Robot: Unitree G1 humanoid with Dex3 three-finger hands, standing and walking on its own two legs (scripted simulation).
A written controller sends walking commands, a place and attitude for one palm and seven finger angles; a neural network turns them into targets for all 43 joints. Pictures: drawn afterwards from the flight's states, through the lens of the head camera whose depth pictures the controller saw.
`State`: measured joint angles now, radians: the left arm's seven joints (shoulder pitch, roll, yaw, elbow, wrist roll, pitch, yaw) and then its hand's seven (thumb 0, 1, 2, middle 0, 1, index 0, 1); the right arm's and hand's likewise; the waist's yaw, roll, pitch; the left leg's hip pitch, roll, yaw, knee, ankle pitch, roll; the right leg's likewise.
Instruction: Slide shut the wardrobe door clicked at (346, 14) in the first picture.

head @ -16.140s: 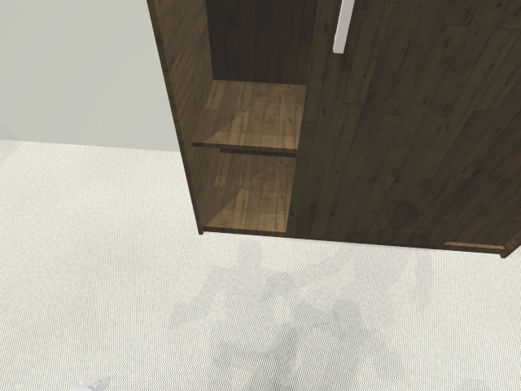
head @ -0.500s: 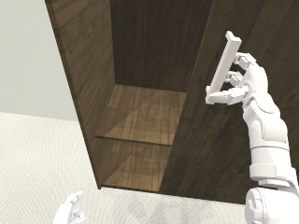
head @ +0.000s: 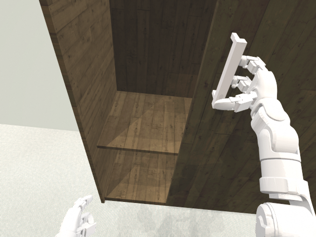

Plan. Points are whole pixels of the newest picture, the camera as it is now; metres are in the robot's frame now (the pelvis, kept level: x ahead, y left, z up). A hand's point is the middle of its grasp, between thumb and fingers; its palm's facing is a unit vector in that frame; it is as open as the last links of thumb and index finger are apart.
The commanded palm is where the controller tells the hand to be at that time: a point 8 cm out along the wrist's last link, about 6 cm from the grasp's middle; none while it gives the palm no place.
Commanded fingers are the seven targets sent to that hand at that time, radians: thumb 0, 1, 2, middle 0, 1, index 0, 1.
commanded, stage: move the hooked fingers beside the handle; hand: right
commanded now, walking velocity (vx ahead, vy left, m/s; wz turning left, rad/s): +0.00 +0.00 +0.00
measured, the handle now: (224, 73) +0.46 -0.14 +0.23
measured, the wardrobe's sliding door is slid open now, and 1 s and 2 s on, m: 0.38 0.38 0.38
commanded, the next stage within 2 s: none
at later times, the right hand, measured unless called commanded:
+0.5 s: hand (235, 87) +0.39 -0.15 +0.24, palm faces +0.05 +1.00 +0.00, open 14.3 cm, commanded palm +0.37 -0.20 +0.23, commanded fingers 0.00 0.50 -0.30 0.30 1.20 0.30 1.20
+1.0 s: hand (238, 87) +0.39 -0.16 +0.24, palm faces +0.06 +1.00 -0.01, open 14.0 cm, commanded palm +0.36 -0.21 +0.23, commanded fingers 0.00 0.50 -0.30 0.30 1.20 0.30 1.20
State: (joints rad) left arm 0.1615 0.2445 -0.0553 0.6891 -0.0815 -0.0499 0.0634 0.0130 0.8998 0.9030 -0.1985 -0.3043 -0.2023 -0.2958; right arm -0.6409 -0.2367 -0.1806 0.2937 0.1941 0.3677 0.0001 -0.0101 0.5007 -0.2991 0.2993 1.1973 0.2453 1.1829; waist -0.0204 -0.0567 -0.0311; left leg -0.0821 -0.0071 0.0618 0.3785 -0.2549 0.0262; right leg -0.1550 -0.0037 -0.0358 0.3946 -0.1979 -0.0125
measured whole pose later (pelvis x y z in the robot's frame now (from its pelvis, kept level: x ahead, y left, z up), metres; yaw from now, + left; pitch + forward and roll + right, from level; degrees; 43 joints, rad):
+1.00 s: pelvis +0.00 +0.00 +0.00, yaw +0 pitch -2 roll +0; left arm 0.17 0.25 -0.06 0.69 -0.09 -0.04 0.07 0.01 0.90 0.90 -0.20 -0.30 -0.20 -0.30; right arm -0.62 -0.29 -0.22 0.29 0.21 0.36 0.06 -0.01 0.50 -0.30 0.30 1.20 0.30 1.20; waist -0.01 -0.06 -0.03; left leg -0.08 -0.01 0.06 0.37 -0.25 0.03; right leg -0.15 -0.01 -0.04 0.39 -0.20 -0.01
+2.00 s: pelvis +0.00 +0.00 +0.00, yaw +0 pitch -2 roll +0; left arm 0.17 0.25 -0.07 0.67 -0.09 -0.05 0.07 0.01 0.90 0.90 -0.20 -0.30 -0.20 -0.30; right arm -0.56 -0.34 -0.26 0.26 0.23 0.36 0.11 -0.01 0.50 -0.30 0.31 1.20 0.30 1.20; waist -0.01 -0.06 -0.04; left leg -0.09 -0.01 0.06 0.38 -0.25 0.03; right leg -0.16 -0.01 -0.04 0.40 -0.20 -0.01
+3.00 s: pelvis +0.00 +0.00 +0.00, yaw +0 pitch -2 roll +0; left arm 0.16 0.25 -0.06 0.68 -0.09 -0.05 0.06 0.01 0.90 0.90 -0.20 -0.30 -0.20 -0.30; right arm -0.56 -0.27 -0.21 0.21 0.22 0.38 0.04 -0.01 0.50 -0.30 0.31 1.20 0.30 1.22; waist -0.02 -0.07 -0.03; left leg -0.08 -0.01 0.06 0.38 -0.25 0.03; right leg -0.15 -0.01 -0.03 0.39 -0.20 -0.01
